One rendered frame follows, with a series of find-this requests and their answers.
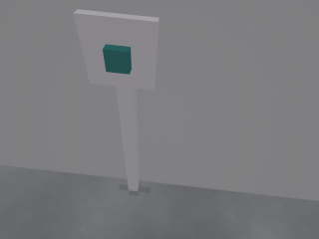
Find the button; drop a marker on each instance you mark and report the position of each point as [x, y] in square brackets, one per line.
[118, 59]

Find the panel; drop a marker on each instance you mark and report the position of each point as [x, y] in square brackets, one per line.
[97, 29]

